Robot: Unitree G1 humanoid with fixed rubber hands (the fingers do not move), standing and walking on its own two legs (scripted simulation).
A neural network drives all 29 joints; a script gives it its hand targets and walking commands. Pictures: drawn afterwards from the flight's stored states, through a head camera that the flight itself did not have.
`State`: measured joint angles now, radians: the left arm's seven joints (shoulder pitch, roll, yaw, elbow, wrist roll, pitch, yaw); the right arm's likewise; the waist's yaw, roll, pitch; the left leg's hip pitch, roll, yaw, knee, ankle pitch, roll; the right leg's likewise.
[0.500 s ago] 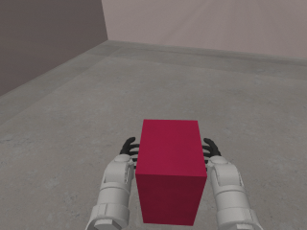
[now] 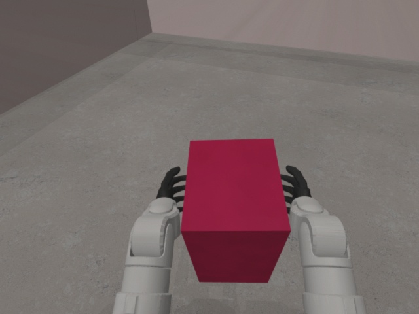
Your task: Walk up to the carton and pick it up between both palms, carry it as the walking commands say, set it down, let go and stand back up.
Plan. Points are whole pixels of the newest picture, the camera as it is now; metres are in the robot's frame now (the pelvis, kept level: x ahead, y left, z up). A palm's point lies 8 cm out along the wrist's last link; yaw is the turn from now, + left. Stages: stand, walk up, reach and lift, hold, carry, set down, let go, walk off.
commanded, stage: carry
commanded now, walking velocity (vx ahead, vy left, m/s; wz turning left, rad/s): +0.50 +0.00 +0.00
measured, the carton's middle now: (232, 217) +0.32 +0.00 +0.03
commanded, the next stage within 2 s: none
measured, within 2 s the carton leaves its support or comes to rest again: neither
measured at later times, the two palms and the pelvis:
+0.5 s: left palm (197, 139) +0.52 +0.08 +0.08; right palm (295, 139) +0.53 -0.16 +0.08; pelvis +0.25 -0.05 +0.00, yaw +0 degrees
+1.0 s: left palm (197, 79) +0.86 +0.11 +0.08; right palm (269, 79) +0.83 -0.14 +0.09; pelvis +0.57 +0.02 +0.01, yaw -5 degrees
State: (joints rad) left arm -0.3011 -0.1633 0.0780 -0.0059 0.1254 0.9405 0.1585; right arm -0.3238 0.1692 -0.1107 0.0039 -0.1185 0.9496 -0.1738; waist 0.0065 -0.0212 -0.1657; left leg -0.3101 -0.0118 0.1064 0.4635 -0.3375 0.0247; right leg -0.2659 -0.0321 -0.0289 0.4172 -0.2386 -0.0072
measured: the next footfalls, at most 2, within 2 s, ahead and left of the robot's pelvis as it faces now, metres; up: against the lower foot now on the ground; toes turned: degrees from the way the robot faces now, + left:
right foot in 0.32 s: +0.28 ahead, -0.13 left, +0.00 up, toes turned -10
left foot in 0.76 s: +0.59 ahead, +0.08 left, +0.00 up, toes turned +8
